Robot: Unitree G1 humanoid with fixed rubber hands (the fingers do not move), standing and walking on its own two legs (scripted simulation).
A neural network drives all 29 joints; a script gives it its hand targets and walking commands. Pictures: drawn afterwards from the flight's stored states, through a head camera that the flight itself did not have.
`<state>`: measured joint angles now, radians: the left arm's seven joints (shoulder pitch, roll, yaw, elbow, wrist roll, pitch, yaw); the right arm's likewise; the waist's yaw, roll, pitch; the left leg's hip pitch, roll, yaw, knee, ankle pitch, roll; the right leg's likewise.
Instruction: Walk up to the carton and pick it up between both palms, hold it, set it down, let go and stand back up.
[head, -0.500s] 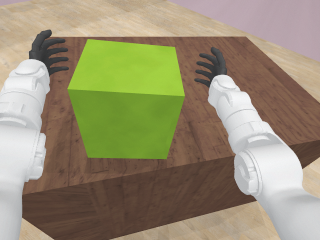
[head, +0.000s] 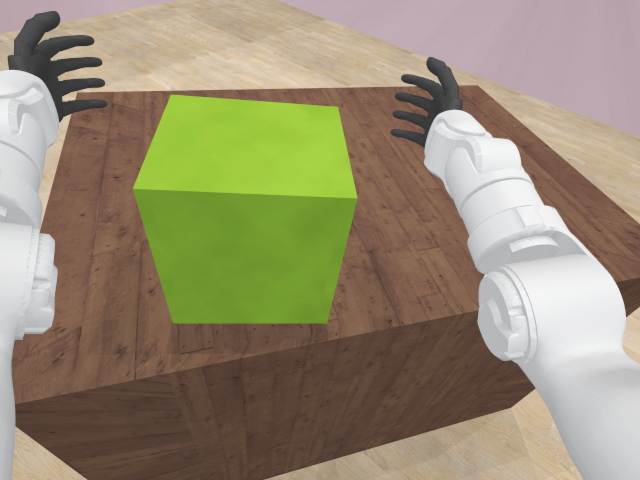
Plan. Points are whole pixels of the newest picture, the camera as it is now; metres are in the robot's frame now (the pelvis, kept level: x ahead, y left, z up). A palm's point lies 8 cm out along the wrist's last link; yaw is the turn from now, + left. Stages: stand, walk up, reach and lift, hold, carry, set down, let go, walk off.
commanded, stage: set down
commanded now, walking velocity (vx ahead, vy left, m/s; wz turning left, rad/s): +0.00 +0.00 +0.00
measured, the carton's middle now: (254, 216) +0.48 +0.03 +0.09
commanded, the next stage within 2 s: none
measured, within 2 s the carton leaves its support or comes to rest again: neither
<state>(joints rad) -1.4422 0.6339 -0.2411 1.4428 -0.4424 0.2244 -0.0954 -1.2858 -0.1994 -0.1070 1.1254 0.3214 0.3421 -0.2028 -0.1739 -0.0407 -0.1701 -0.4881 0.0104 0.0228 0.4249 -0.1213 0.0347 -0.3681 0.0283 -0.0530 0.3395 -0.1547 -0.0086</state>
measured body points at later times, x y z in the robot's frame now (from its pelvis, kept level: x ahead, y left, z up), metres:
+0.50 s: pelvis -0.01 +0.01 +0.00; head +0.00 +0.04 +0.45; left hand +0.45 +0.25 +0.19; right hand +0.41 -0.17 +0.18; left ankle +0.05 +0.09 -0.74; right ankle +0.00 -0.12 -0.74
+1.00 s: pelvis -0.02 +0.02 +0.00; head -0.03 +0.05 +0.45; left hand +0.39 +0.26 +0.15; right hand +0.35 -0.17 +0.14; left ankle +0.05 +0.09 -0.74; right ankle +0.00 -0.12 -0.74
